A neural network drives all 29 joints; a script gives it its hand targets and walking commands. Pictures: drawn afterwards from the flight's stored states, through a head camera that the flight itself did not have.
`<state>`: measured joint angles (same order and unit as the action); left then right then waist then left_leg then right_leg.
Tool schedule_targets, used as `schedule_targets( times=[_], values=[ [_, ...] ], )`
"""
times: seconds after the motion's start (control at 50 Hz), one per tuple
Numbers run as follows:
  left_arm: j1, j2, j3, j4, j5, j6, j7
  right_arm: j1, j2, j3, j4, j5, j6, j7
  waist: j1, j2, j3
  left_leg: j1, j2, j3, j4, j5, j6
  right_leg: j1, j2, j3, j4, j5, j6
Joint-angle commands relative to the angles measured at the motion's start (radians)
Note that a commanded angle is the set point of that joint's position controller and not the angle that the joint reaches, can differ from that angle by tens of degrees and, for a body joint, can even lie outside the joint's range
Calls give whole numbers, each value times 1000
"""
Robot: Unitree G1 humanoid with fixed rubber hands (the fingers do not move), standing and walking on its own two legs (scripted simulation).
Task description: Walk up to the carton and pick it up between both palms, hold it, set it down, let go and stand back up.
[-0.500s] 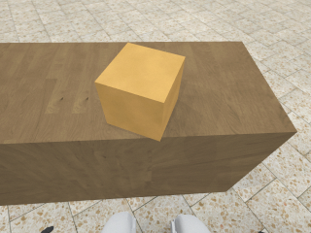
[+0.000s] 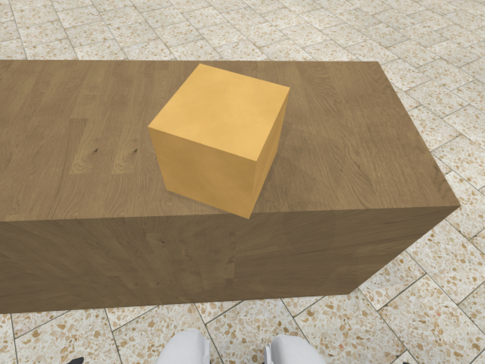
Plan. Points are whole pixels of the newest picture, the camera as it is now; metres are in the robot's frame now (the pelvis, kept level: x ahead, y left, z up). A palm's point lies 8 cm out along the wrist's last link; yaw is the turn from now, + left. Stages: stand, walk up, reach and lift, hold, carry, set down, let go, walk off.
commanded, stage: walk up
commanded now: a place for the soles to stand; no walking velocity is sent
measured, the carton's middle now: (224, 141) +0.48 +0.04 +0.05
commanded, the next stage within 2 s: reach and lift in 0.26 s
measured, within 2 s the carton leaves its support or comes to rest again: neither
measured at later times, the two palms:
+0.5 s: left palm (86, 338) +0.16 +0.28 -0.13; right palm out of the picture +0.12 -0.30 -0.12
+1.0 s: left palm (64, 333) +0.16 +0.29 -0.07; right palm (394, 349) +0.14 -0.23 -0.05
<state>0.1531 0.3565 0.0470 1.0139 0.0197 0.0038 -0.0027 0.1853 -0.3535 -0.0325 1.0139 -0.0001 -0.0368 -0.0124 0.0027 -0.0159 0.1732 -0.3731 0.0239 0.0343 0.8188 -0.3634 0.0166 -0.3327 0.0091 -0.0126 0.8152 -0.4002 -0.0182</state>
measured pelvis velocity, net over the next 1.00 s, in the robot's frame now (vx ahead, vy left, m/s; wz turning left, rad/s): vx -0.01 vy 0.01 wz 0.00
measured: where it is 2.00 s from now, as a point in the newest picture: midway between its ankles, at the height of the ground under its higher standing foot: outside the picture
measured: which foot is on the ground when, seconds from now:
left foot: down 0.00-1.00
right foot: down 0.00-1.00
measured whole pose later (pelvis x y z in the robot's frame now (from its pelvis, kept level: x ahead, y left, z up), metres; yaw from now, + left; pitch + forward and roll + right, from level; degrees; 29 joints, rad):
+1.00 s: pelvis -0.01 +0.01 +0.01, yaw +0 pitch -2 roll -1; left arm 0.12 0.36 0.10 0.30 0.01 0.46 -0.03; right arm 0.18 -0.17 -0.06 0.56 -0.02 -0.09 -0.11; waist 0.00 -0.08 0.21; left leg -0.39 0.02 0.04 0.70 -0.27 0.02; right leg -0.34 0.00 -0.01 0.67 -0.29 0.00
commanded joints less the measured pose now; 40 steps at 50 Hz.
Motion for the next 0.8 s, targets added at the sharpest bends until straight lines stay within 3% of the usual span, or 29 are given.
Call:
schedule_targets(
  times=[0.0,0.04,0.06,0.1,0.14,0.18,0.22,0.24,0.26,0.28,0.32,0.36,0.42,0.48,0.6,0.68,0.78],
  values=[
    [-138,261,50,-75,-13,-38,10,-9,-231,-48,-35,-3,-25,-10,-31,-39,-226,154,23,-127,-156,148,25,-37,-218,283,-291,171,-125],
    [-127,225,40,-72,-21,-27,9,-2,-272,-53,-36,-7,-38,-11,-23,19,-263,163,151,-305,-288,212,94,-9,-106,146,-156,193,-37],
    [-108,220,41,-62,-25,-21,9,-21,-292,-53,-39,-6,-41,-13,-8,50,-271,121,206,-374,-319,220,144,34,-66,107,-80,156,-20],
    [-74,214,41,-50,-24,-17,10,-69,-300,-51,-48,-9,-39,-17,17,77,-245,64,237,-410,-329,215,171,55,-55,103,-88,75,-21],
    [-44,221,44,-40,-16,-24,8,-97,-271,-42,-57,-8,-33,-16,33,56,-245,-6,183,-329,-295,178,109,135,-92,155,-200,107,-47],
    [-66,246,47,-43,-11,-33,5,-91,-238,-37,-55,-2,-23,-11,13,-11,-242,2,76,-182,-223,146,32,134,-164,253,-322,114,-91],
    [-108,266,47,-56,-13,-37,7,-58,-230,-40,-44,-1,-22,-10,-10,-30,-262,107,27,-129,-157,167,17,58,-213,286,-321,179,-122],
    [-128,261,44,-61,-15,-36,8,-35,-231,-41,-38,-1,-25,-9,-22,-26,-276,150,37,-138,-179,197,25,36,-202,254,-295,208,-109],
    [-479,259,41,-412,-21,188,64,-386,-120,-165,-66,-127,-163,27,-34,44,-247,-38,16,4,-131,-187,-59,-272,-39,-47,-125,-267,-25],
    [-454,204,17,-479,-32,326,64,-436,-176,-175,-56,-150,-168,69,-48,-4,-160,37,26,-21,-24,-204,-52,-389,-76,-39,-83,-308,-57],
    [-378,195,30,-533,6,445,55,-346,-214,-172,-100,-110,-159,71,-59,-92,-157,186,26,-29,86,-140,-53,-526,-121,-33,-109,-246,-84],
    [-346,197,47,-597,32,513,46,-310,-203,-177,-147,-96,-131,61,-62,-65,-161,183,52,-23,87,-139,-50,-495,-117,-19,-110,-201,-82],
    [-286,203,76,-664,54,559,44,-250,-177,-172,-209,-67,-101,46,-24,-14,-192,85,65,-2,3,-55,-33,-276,-80,-14,-86,-10,-27],
    [-208,201,101,-690,83,564,31,-168,-150,-139,-226,-34,-80,20,-11,18,-216,120,51,9,-40,103,-44,-136,-61,-10,-97,211,14],
    [-105,212,131,-758,66,538,10,-74,-115,-89,-333,12,-79,-29,-13,15,-331,198,12,22,-93,265,-48,31,-57,-4,-139,419,51],
    [-67,229,147,-812,41,481,3,-16,-64,-68,-426,23,-103,-59,-11,0,-408,225,-4,40,-142,289,-36,114,-57,-1,-173,445,62],
    [-41,248,138,-850,10,425,-5,63,2,-62,-479,27,-103,-80,-13,19,-419,272,-7,58,-232,248,-29,144,-49,-8,-245,338,57]
  ],
)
